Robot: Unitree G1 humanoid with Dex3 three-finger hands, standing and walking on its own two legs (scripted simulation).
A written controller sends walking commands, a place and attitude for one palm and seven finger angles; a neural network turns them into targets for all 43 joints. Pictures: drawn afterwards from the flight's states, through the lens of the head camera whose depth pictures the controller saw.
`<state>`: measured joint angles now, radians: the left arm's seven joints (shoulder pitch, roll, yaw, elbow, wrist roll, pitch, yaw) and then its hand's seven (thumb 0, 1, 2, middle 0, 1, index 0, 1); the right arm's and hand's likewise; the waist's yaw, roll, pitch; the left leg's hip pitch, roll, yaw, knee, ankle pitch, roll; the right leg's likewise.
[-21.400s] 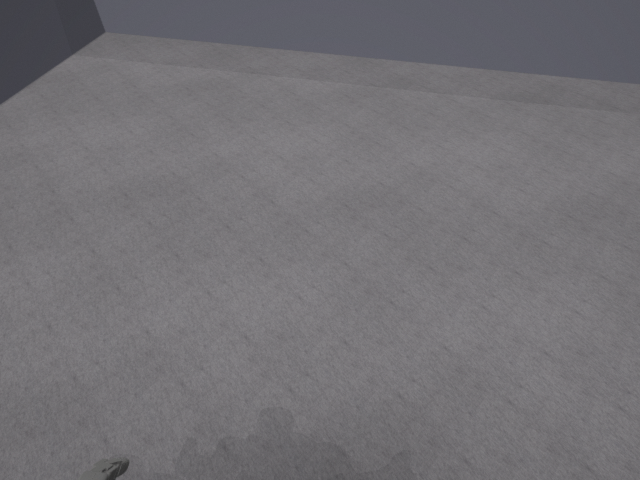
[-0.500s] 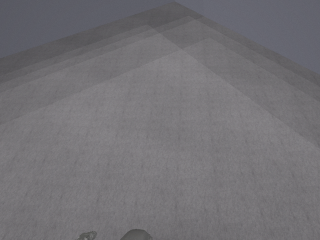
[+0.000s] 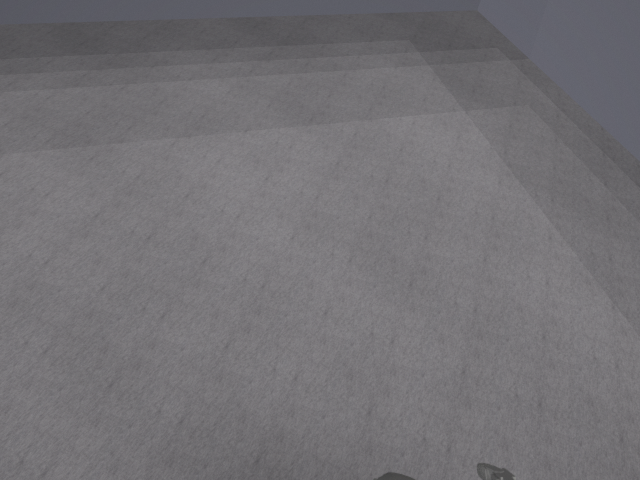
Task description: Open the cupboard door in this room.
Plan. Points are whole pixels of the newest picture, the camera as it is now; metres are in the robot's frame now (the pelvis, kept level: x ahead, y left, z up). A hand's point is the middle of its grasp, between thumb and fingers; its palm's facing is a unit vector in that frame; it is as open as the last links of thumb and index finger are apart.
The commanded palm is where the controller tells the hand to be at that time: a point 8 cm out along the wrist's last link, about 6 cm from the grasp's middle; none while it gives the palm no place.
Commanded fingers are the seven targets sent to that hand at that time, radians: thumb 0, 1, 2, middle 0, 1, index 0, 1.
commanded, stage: turn or walk to find it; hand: left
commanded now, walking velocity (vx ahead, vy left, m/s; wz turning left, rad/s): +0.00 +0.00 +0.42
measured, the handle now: out of the picture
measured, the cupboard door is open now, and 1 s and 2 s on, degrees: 0 0 0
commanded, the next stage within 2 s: none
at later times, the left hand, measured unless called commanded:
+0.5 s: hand out of the picture +0.06 +0.16 -0.14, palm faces +0.21 -0.94 -0.27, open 7.4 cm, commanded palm none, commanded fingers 0.00 0.90 0.90 -0.20 -0.30 -0.20 -0.30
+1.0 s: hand out of the picture -0.10 +0.21 -0.18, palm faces +0.48 -0.84 -0.24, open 7.4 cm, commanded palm none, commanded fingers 0.00 0.90 0.90 -0.20 -0.30 -0.20 -0.30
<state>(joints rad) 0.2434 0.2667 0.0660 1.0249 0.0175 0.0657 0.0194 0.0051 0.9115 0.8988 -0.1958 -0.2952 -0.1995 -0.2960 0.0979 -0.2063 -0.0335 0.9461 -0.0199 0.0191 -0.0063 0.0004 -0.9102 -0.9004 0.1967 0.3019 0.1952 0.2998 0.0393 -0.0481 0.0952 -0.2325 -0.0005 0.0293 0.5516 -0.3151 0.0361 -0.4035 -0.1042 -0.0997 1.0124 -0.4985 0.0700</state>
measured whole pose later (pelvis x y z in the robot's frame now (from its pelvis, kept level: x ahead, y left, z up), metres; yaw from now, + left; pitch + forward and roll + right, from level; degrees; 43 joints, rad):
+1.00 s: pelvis -0.03 +0.00 +0.00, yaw +26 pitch -1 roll -1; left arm 0.22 0.27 0.07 1.01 0.02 0.06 0.01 0.01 0.91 0.90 -0.19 -0.30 -0.20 -0.30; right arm 0.12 -0.20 -0.03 0.95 -0.02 0.02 -0.01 0.00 -0.91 -0.90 0.20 0.30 0.20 0.30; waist 0.03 -0.04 0.08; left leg -0.23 0.00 0.01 0.50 -0.27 0.04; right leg -0.44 -0.10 -0.06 1.08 -0.44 0.08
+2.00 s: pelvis -0.08 -0.05 +0.01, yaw +51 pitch -1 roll -1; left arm 0.23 0.26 0.07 1.02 0.02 0.06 0.01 0.01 0.91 0.90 -0.19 -0.30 -0.20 -0.30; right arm 0.13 -0.19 -0.03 0.96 -0.02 0.02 -0.01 0.00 -0.91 -0.90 0.20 0.30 0.20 0.30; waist 0.04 -0.04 0.07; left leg -0.22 -0.01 0.01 0.49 -0.25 0.04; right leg -0.45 -0.10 -0.07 1.05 -0.42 0.07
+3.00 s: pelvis -0.12 -0.11 +0.01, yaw +76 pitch -1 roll -2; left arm 0.20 0.26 0.07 1.00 0.02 0.05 0.01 0.01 0.91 0.90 -0.19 -0.30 -0.20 -0.30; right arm 0.14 -0.19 -0.03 0.96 -0.02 0.02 -0.01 0.00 -0.91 -0.90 0.20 0.30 0.20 0.30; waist 0.03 -0.03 0.08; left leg -0.22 -0.01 -0.01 0.46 -0.23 0.04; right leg -0.45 -0.09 -0.05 1.03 -0.41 0.08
